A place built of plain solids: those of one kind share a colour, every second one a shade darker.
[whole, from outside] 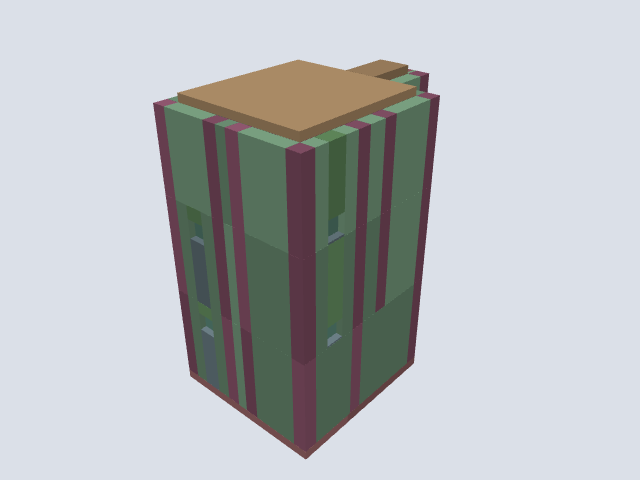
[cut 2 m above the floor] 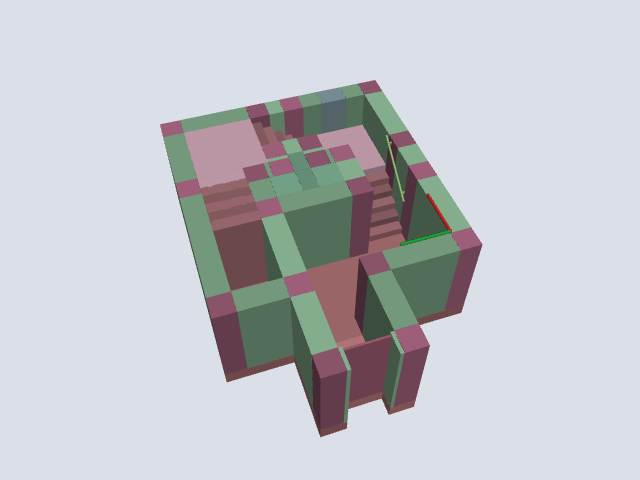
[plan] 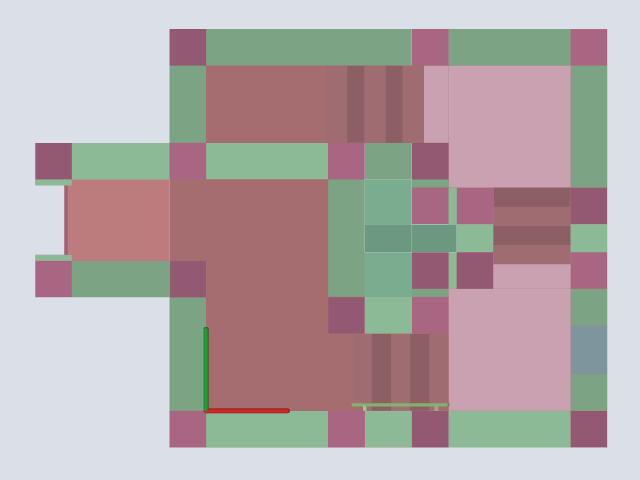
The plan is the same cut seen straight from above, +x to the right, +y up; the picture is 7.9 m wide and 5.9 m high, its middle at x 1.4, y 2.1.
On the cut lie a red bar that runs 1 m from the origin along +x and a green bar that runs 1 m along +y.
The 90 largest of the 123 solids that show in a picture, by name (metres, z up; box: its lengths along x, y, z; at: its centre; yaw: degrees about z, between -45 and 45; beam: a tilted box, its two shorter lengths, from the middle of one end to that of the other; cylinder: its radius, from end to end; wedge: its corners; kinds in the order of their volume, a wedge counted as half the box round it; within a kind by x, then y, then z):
{
 "wall_1": {"box": [1.2, 0.45, 3.15], "at": [-1.05, 1.62, 1.57]},
 "wall_2": {"box": [1.2, 0.45, 3.15], "at": [-1.05, 3.07, 1.57]},
 "wall_3": {"box": [1.2, 0.45, 2.61], "at": [-1.05, 3.07, 7.59]},
 "wall_4": {"box": [0.45, 1.39, 3.15], "at": [-0.23, 0.7, 1.57]},
 "wall_5": {"box": [0.45, 0.95, 3.15], "at": [-0.23, 3.77, 1.57]},
 "wall_6": {"box": [1.5, 0.45, 3.15], "at": [0.75, -0.23, 1.57]},
 "wall_7": {"box": [1.5, 0.45, 2.56], "at": [0.75, 3.07, 1.28]},
 "wall_8": {"box": [1.5, 0.45, 3.15], "at": [0.75, 4.47, 4.72]},
 "wall_9": {"box": [1.5, 0.45, 2.61], "at": [0.75, 4.47, 7.59]},
 "wall_10": {"box": [2.53, 0.45, 3.15], "at": [1.26, 4.47, 1.57]},
 "wall_11": {"box": [0.45, 1.44, 3.15], "at": [1.73, 2.12, 1.57]},
 "wall_12": {"box": [0.58, 0.45, 3.15], "at": [2.24, -0.23, 1.57]},
 "wall_13": {"box": [0.58, 0.45, 3.15], "at": [2.24, 1.18, 1.57]},
 "wall_14": {"box": [0.58, 0.45, 3.15], "at": [2.24, 3.07, 1.57]},
 "wall_15": {"box": [0.58, 0.45, 3.15], "at": [2.24, 4.47, 4.72]},
 "wall_16": {"box": [0.58, 0.45, 2.61], "at": [2.24, 4.47, 7.59]},
 "wall_17": {"box": [0.45, 0.45, 3.15], "at": [3.21, 4.47, 4.72]},
 "wall_18": {"box": [0.45, 0.45, 2.61], "at": [3.21, 4.47, 7.59]},
 "wall_19": {"box": [0.45, 0.34, 3.15], "at": [3.31, 2.12, 1.57]},
 "wall_20": {"box": [1.5, 0.45, 3.15], "at": [3.73, -0.23, 1.57]},
 "wall_21": {"box": [1.5, 0.45, 2.61], "at": [3.73, -0.23, 7.59]},
 "wall_22": {"box": [1.5, 0.45, 3.15], "at": [3.73, 4.47, 1.57]},
 "wall_23": {"box": [0.45, 0.45, 3.15], "at": [4.25, 4.47, 4.72]},
 "wall_24": {"box": [0.45, 0.45, 2.61], "at": [4.25, 4.47, 7.59]},
 "wall_25": {"box": [0.45, 0.45, 3.15], "at": [4.71, 0.23, 1.57]},
 "wall_26": {"box": [0.45, 0.45, 3.15], "at": [4.71, 0.23, 4.72]},
 "wall_27": {"box": [0.45, 1.5, 2.61], "at": [4.71, 0.75, 7.59]},
 "wall_28": {"box": [0.45, 0.45, 3.15], "at": [4.71, 1.27, 1.57]},
 "wall_29": {"box": [0.45, 0.45, 3.15], "at": [4.71, 1.27, 4.72]},
 "wall_30": {"box": [0.45, 0.34, 3.15], "at": [4.71, 2.12, 1.57]},
 "wall_31": {"box": [0.45, 0.34, 3.15], "at": [4.71, 2.12, 4.72]},
 "wall_32": {"box": [0.45, 1.5, 3.15], "at": [4.71, 3.49, 1.57]},
 "wall_33": {"box": [0.45, 1.5, 3.15], "at": [4.71, 3.49, 4.72]},
 "wall_34": {"box": [0.45, 1.5, 2.61], "at": [4.71, 3.49, 7.59]},
 "wallpost_1": {"box": [0.45, 0.45, 3.15], "at": [-1.88, 1.62, 1.57]},
 "wallpost_2": {"box": [0.45, 0.45, 3.15], "at": [-1.88, 3.07, 1.57]},
 "wallpost_3": {"box": [0.45, 0.45, 2.61], "at": [-1.88, 3.07, 7.59]},
 "wallpost_4": {"box": [0.45, 0.45, 3.15], "at": [-0.23, -0.23, 1.57]},
 "wallpost_5": {"box": [0.45, 0.45, 3.15], "at": [-0.23, 1.62, 1.57]},
 "wallpost_6": {"box": [0.45, 0.45, 3.15], "at": [-0.23, 3.07, 1.57]},
 "wallpost_7": {"box": [0.45, 0.45, 3.15], "at": [-0.23, 4.47, 1.57]},
 "wallpost_8": {"box": [0.45, 0.45, 3.15], "at": [-0.23, 4.47, 4.72]},
 "wallpost_9": {"box": [0.45, 0.45, 2.61], "at": [-0.23, 4.47, 7.59]},
 "wallpost_10": {"box": [0.45, 0.45, 3.15], "at": [1.73, -0.23, 1.57]},
 "wallpost_11": {"box": [0.45, 0.45, 3.15], "at": [1.73, 1.18, 1.57]},
 "wallpost_12": {"box": [0.45, 0.45, 3.15], "at": [1.73, 3.07, 1.57]},
 "wallpost_13": {"box": [0.45, 0.45, 3.15], "at": [1.73, 4.47, 4.72]},
 "wallpost_14": {"box": [0.45, 0.45, 2.61], "at": [1.73, 4.47, 7.59]},
 "wallpost_15": {"box": [0.45, 0.45, 3.15], "at": [2.75, -0.23, 1.57]},
 "wallpost_16": {"box": [0.45, 0.45, 3.15], "at": [2.75, 1.18, 1.57]},
 "wallpost_17": {"box": [0.45, 0.45, 3.15], "at": [2.75, 1.73, 1.57]},
 "wallpost_18": {"box": [0.45, 0.45, 3.15], "at": [2.75, 2.52, 1.57]},
 "wallpost_19": {"box": [0.45, 0.45, 3.15], "at": [2.75, 3.07, 1.57]},
 "wallpost_20": {"box": [0.45, 0.45, 3.15], "at": [2.75, 4.47, 1.57]},
 "wallpost_21": {"box": [0.45, 0.45, 3.15], "at": [2.75, 4.47, 4.72]},
 "wallpost_22": {"box": [0.45, 0.45, 2.61], "at": [2.75, 4.47, 7.59]},
 "wallpost_23": {"box": [0.45, 0.45, 3.15], "at": [3.31, 1.73, 1.57]},
 "wallpost_24": {"box": [0.45, 0.45, 3.15], "at": [3.31, 2.52, 1.57]},
 "wallpost_25": {"box": [0.45, 0.45, 3.15], "at": [4.71, -0.23, 1.57]},
 "wallpost_26": {"box": [0.45, 0.45, 3.15], "at": [4.71, -0.23, 4.72]},
 "wallpost_27": {"box": [0.45, 0.45, 2.61], "at": [4.71, -0.23, 7.59]},
 "wallpost_28": {"box": [0.45, 0.45, 3.15], "at": [4.71, 1.73, 1.57]},
 "wallpost_29": {"box": [0.45, 0.45, 3.15], "at": [4.71, 1.73, 4.72]},
 "wallpost_30": {"box": [0.45, 0.45, 2.61], "at": [4.71, 1.73, 7.59]},
 "wallpost_31": {"box": [0.45, 0.45, 3.15], "at": [4.71, 2.52, 1.57]},
 "wallpost_32": {"box": [0.45, 0.45, 3.15], "at": [4.71, 2.52, 4.72]},
 "wallpost_33": {"box": [0.45, 0.45, 2.61], "at": [4.71, 2.52, 7.59]},
 "wallpost_34": {"box": [0.45, 0.45, 3.15], "at": [4.71, 4.47, 1.57]},
 "wallpost_35": {"box": [0.45, 0.45, 3.15], "at": [4.71, 4.47, 4.72]},
 "wallpost_36": {"box": [0.45, 0.45, 2.61], "at": [4.71, 4.47, 7.59]},
 "core_fill_1": {"box": [0.58, 0.55, 8.9], "at": [2.24, 1.68, 4.45]},
 "core_fill_2": {"box": [0.58, 0.34, 8.9], "at": [2.24, 2.12, 4.45]},
 "core_fill_3": {"box": [0.58, 0.55, 8.9], "at": [2.24, 2.57, 4.45]},
 "core_fill_4": {"box": [0.55, 0.34, 8.9], "at": [2.81, 2.12, 4.45]},
 "landing_slab_1": {"box": [0.33, 0.95, 2.04], "at": [2.82, 3.77, 1.02]},
 "landing_slab_2": {"box": [1.5, 1.5, 1.11], "at": [3.73, 0.75, 0.55]},
 "landing_slab_3": {"box": [1.5, 1.5, 2.04], "at": [3.73, 3.49, 1.02]},
 "floor_slab_1": {"box": [1.3, 1.9, 0.3], "at": [-1.1, 2.34, -0.15]},
 "floor_slab_2": {"box": [2.4, 5.14, 0.3], "at": [0.75, 2.12, -0.15]},
 "floor_slab_3": {"box": [1.85, 5.14, 0.3], "at": [4.0, 2.12, -0.15]},
 "roof_slab_1": {"box": [4.48, 4.24, 0.25], "at": [2.24, 2.12, 9.02]},
 "tread_slab_1": {"box": [0.27, 0.95, 2.96], "at": [1.6, 3.77, 1.48]},
 "tread_slab_2": {"box": [0.27, 0.95, 2.78], "at": [1.84, 3.77, 1.39]},
 "tread_slab_3": {"box": [0.27, 0.95, 2.59], "at": [2.08, 3.77, 1.29]},
 "tread_slab_4": {"box": [0.27, 0.95, 2.41], "at": [2.31, 3.77, 1.2]},
 "tread_slab_5": {"box": [0.27, 0.95, 2.22], "at": [2.55, 3.77, 1.11]},
 "wall_head_win_1": {"box": [0.6, 0.45, 2.49], "at": [3.73, 4.47, 5.05]},
 "wall_head_win_2": {"box": [0.6, 0.45, 1.95], "at": [3.73, 4.47, 7.92]},
 "wall_sill_win_1": {"box": [0.45, 0.6, 2.11], "at": [4.71, 0.75, 1.05]},
 "wall_sill_win_2": {"box": [0.45, 0.6, 2.11], "at": [4.71, 0.75, 4.2]}
}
